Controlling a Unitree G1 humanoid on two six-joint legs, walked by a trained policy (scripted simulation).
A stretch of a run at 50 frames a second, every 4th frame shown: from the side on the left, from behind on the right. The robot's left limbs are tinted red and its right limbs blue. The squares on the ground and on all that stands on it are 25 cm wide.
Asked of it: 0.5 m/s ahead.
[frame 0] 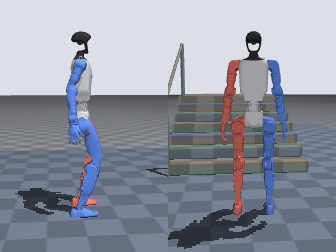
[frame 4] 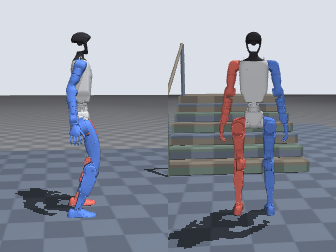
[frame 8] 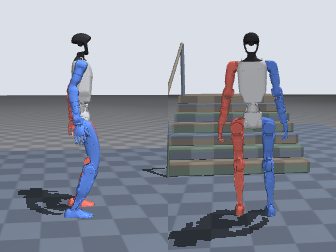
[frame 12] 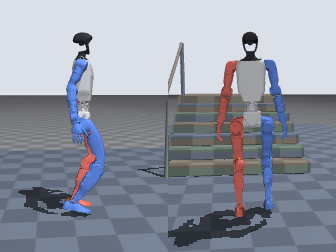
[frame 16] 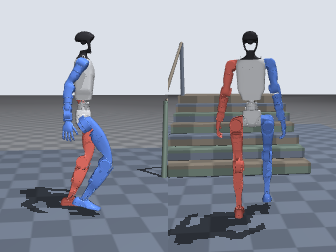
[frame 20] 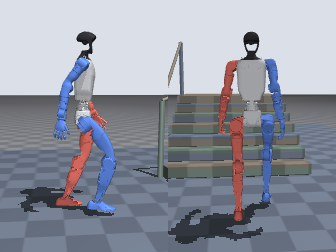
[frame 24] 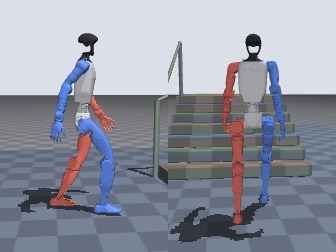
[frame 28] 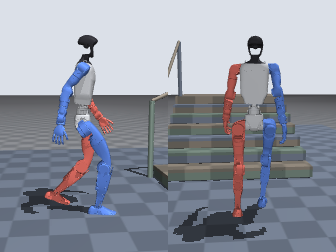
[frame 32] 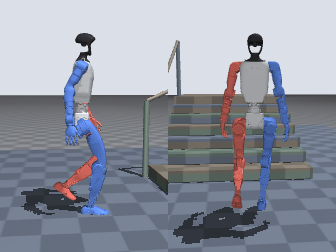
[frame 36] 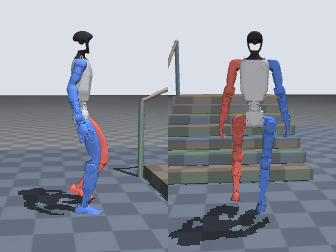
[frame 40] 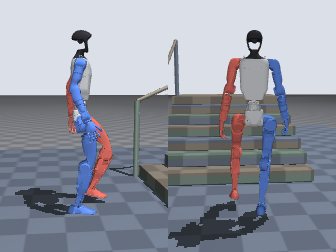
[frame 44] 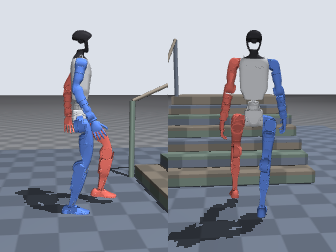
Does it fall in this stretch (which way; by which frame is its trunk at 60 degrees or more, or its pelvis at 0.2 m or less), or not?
no
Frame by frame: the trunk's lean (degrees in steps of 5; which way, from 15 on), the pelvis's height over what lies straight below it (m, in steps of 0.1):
0: 0, 0.8
4: 0, 0.8
8: 0, 0.8
12: 0, 0.8
16: 0, 0.8
20: 0, 0.8
24: 5, 0.8
28: 5, 0.7
32: 5, 0.8
36: 0, 0.8
40: 0, 0.8
44: 0, 0.8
